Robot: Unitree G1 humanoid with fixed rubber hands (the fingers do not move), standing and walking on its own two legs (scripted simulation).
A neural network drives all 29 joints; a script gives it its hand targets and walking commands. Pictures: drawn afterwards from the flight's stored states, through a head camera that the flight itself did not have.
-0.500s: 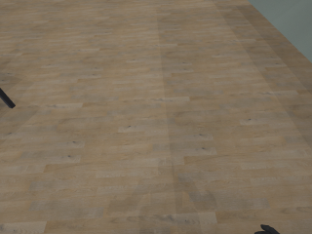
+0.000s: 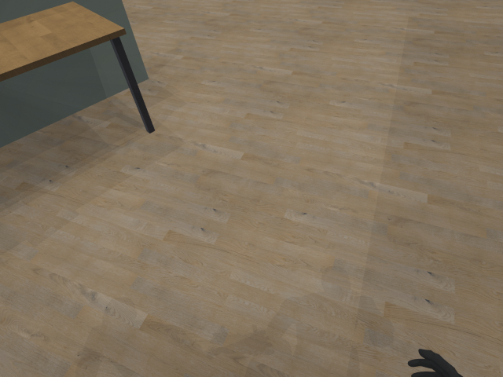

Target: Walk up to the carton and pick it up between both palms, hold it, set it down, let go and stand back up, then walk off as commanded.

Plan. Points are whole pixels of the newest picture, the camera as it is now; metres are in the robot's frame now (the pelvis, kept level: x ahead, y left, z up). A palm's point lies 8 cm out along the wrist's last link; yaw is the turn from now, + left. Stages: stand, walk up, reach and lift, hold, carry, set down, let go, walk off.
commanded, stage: walk up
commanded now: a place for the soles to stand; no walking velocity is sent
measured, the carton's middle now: out of the picture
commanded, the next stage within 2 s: none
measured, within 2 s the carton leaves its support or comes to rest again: neither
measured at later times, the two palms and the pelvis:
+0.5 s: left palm out of the picture +0.10 +0.40 -0.08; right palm (348, 257) +0.38 -0.16 -0.11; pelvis +0.15 +0.06 -0.01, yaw +19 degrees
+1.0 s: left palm out of the picture +0.16 +0.46 -0.06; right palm (270, 184) +0.59 +0.00 -0.11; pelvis +0.31 +0.15 +0.01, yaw +32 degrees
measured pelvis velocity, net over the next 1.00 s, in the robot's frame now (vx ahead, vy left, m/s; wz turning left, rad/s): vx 0.31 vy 0.15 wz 0.56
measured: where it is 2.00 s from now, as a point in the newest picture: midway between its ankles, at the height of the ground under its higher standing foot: (163, 300)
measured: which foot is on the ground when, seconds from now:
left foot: down 0.00-0.18, up 0.20-0.44, down 0.46-0.72, up 0.74-1.00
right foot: up 0.00-0.16, down 0.18-0.46, up 0.48-0.70, down 0.72-1.00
